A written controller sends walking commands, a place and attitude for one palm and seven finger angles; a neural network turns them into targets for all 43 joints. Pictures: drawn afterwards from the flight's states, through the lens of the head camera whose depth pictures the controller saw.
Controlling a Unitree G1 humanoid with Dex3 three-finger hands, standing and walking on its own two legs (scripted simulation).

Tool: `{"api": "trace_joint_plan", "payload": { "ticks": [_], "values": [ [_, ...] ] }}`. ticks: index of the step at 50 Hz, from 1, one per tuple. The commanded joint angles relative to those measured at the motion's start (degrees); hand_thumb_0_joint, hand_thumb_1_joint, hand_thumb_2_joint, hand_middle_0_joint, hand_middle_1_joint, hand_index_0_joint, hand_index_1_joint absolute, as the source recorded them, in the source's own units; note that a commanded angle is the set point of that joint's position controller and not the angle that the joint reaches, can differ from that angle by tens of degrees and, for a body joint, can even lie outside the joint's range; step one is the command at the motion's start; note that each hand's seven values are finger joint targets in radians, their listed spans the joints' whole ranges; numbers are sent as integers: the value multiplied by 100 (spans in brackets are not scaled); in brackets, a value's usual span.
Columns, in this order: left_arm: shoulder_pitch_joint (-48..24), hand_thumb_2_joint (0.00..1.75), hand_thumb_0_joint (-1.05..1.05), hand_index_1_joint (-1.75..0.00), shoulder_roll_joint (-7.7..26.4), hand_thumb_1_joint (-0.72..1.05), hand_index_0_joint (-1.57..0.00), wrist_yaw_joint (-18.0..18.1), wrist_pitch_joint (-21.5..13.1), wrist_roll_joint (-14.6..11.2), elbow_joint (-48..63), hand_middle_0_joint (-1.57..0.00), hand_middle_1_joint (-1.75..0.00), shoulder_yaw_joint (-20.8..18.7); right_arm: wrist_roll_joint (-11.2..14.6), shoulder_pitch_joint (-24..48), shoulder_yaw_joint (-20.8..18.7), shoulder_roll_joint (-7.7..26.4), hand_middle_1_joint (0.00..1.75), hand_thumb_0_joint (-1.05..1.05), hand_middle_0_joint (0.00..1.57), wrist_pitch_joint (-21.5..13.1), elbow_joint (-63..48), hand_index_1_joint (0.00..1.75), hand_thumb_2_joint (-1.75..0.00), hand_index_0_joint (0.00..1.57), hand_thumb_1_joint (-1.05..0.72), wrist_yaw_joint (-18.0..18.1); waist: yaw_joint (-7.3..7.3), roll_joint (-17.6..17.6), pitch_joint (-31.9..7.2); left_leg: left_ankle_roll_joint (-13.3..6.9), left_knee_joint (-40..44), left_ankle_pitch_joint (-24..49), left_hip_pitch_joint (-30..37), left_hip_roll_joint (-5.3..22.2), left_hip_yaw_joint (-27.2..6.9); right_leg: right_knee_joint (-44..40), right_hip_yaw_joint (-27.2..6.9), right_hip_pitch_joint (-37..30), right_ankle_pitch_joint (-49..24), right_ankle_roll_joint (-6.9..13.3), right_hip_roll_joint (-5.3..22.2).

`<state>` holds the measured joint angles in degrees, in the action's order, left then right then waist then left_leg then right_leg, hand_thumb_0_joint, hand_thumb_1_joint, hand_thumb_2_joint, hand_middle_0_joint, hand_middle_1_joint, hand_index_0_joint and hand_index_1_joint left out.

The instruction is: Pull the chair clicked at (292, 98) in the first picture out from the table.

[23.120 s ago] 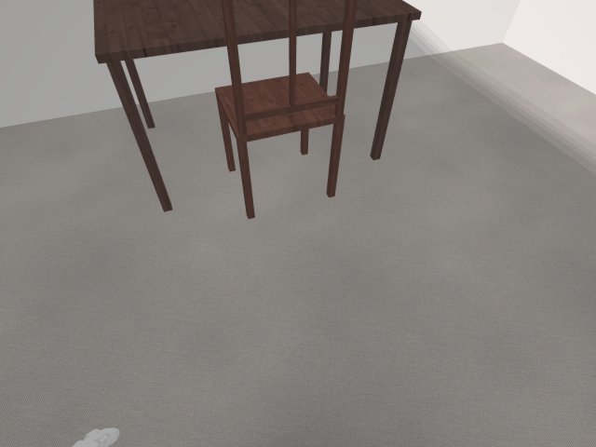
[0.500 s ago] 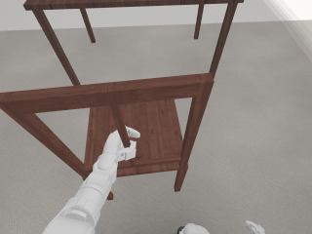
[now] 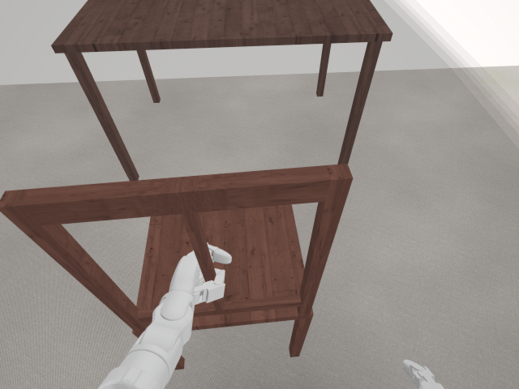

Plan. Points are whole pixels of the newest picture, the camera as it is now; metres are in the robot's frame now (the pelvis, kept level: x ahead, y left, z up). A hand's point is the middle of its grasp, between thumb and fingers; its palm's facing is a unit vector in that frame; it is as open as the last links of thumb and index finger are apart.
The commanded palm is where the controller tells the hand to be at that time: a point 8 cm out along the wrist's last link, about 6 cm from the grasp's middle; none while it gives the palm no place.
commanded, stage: stop walking, hand still on the chair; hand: left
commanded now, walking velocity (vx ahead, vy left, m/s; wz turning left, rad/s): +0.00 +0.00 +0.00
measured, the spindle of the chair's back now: (207, 269) +0.32 +0.10 -0.05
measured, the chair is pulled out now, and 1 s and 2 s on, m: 0.71 0.71 0.71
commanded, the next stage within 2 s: open the thumb and straighten the fingers in 0.12 s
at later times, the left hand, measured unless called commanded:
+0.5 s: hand (213, 279) +0.31 +0.09 -0.05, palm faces -0.10 -0.99 -0.11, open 8.8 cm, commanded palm +0.29 +0.15 -0.03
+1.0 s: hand (201, 278) +0.31 +0.11 -0.05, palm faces -0.08 -0.99 -0.12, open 17.2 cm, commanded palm +0.29 +0.16 -0.03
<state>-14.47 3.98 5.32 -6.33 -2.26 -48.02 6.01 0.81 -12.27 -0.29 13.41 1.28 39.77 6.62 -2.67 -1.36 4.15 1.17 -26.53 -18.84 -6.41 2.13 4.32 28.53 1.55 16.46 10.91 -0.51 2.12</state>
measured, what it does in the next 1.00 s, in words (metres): stands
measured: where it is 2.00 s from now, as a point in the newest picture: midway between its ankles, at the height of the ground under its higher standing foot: outside the picture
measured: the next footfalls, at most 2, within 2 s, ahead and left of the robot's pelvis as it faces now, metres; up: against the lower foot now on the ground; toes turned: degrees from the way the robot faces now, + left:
none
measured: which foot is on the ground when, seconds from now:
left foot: down 0.00-1.00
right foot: down 0.00-1.00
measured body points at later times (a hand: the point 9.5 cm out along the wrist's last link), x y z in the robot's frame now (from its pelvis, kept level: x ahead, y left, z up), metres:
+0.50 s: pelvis -0.01 +0.00 -0.01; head +0.04 +0.00 +0.44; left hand +0.31 +0.15 -0.04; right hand +0.10 -0.26 -0.13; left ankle -0.05 +0.13 -0.74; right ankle +0.05 -0.12 -0.74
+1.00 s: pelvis +0.00 +0.00 -0.02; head +0.04 -0.01 +0.42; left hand +0.31 +0.17 -0.04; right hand +0.13 -0.24 -0.13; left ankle -0.05 +0.13 -0.74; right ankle +0.05 -0.13 -0.74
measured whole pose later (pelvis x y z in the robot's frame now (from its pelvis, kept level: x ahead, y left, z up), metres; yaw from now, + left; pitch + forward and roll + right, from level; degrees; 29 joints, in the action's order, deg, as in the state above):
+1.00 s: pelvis +0.00 +0.00 -0.02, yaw +2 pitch +8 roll +1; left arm -11.2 7.8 0.5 5.1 -4.2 -29.8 3.4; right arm 2.1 -15.2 0.4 14.5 -3.9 35.2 2.8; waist -3.0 -1.9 -2.9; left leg 0.5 -41.0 -24.3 -24.9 1.2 2.1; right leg 40.8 2.9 33.1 15.7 -1.0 4.1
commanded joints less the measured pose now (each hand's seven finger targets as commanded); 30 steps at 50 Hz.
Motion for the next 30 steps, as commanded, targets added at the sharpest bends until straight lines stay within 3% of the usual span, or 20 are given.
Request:
{"api": "trace_joint_plan", "payload": {
  "ticks": [1,10,11,12,13,14,15,17,19,21,22,23,24,27,28,30],
  "values": [
    [-1300,90,0,-145,476,90,-50,17,-394,58,1213,-50,-145,-93,22,135,-175,544,30,0,20,-149,-673,30,-90,20,-90,61,145,141,-1649,-129,343,1788,-86,501,-414,-210,-516,-1180,-1774,278,539],
    [-1286,90,0,-145,510,90,-50,22,-351,54,1246,-50,-145,-89,23,136,-164,555,30,0,20,-116,-682,30,-90,20,-90,84,135,205,-1708,-123,343,1860,-97,516,-424,-207,-475,-1227,-1936,266,555],
    [-1416,90,0,-145,913,90,-50,64,-424,66,1919,-50,-145,-424,8,177,-189,565,30,0,20,-126,-762,30,-90,20,-90,73,178,228,-1826,-129,297,1948,-47,512,-430,-197,-522,-1358,-2118,281,573],
    [-788,84,0,-145,121,78,-50,-42,-236,-242,932,-50,-145,-28,247,-108,-204,738,30,0,20,-208,-547,30,-90,20,-90,-121,-322,1290,-1766,-191,135,1547,-989,97,-160,-121,111,-1034,-1821,129,216],
    [-1077,78,0,-145,507,66,-50,-83,-326,-240,1405,-50,-145,-337,242,-44,-228,814,30,0,20,-295,-577,30,-90,20,-90,-207,-158,1515,-1835,-224,-38,1419,-1323,94,-116,41,29,-1017,-1834,138,191],
    [-873,73,0,-145,749,54,-50,-86,-363,-206,1380,-50,-145,-469,244,-24,-246,774,30,0,20,-361,-564,30,-90,20,-90,-274,-134,1100,-1716,-220,-54,1184,-1497,51,-108,102,-16,-1002,-1631,133,256],
    [-1247,67,0,-145,909,42,-50,-88,-472,-134,2090,-50,-145,-502,222,-37,-243,774,30,0,20,-467,-635,30,-90,20,-90,-334,-145,641,-1978,-211,-51,1114,-1419,-29,-101,122,-45,-911,-1483,131,231],
    [-1323,55,0,-145,684,17,-50,-148,-465,30,2354,-50,-145,-215,171,-86,-236,674,30,0,20,-616,-655,30,-90,20,-90,-401,-168,-72,-2180,-186,-175,1375,-1256,-63,-61,245,16,-650,-1540,167,175],
    [-1035,43,0,-145,611,-7,-50,-177,-223,31,2071,-50,-145,-160,178,-164,-245,710,30,0,20,-659,-634,30,-90,20,-90,-474,-176,-43,-1991,-160,-240,1308,-1371,-49,-113,272,103,-435,-1359,171,128],
    [-952,32,0,-145,624,-31,-50,-196,23,-35,2015,-50,-145,-275,185,-207,-261,788,30,0,20,-656,-696,30,-90,20,-90,-528,-123,145,-2068,-144,-305,1113,-1572,-71,-129,380,133,-321,-1151,150,94],
    [-982,26,0,-138,448,-43,-47,-223,126,-59,2068,-47,-138,-150,187,-189,-254,773,30,0,20,-655,-763,30,-90,20,-90,-545,-127,142,-2098,-141,-344,1070,-1600,-74,-133,430,147,-228,-1069,144,80],
    [-1490,20,0,-130,1041,-55,-45,-190,156,-71,2434,-45,-130,-601,177,-195,-263,834,30,0,20,-650,-788,30,-90,20,-90,-514,-101,73,-2256,-150,-333,969,-1618,-86,-153,440,109,-332,-994,132,94],
    [-1351,20,0,-123,1159,-55,-43,-184,228,-59,2388,-43,-123,-672,167,-166,-266,831,30,0,20,-631,-815,30,-90,20,-90,-482,-36,81,-2252,-160,-326,936,-1686,-90,-162,500,110,-434,-919,144,93],
    [-978,20,0,-101,377,-55,-35,-274,429,-170,2321,-35,-101,-205,186,-172,-253,788,30,0,20,-678,-930,30,-90,20,-90,-480,-73,331,-2113,-135,-415,1002,-1707,-65,-173,563,211,-126,-878,130,47],
    [-1092,20,0,-94,386,-55,-32,-298,483,-200,2326,-32,-94,-200,192,-213,-270,829,30,0,20,-676,-933,30,-90,20,-90,-476,-141,611,-2087,-140,-464,931,-1763,-58,-204,581,219,-39,-801,105,32],
    [-1178,20,0,-80,377,-55,-27,-331,537,-225,2413,-27,-80,-179,191,-226,-289,857,30,0,20,-691,-975,30,-90,20,-90,-450,-142,683,-2081,-152,-506,820,-1822,-76,-205,606,221,24,-667,92,25]
  ]
}}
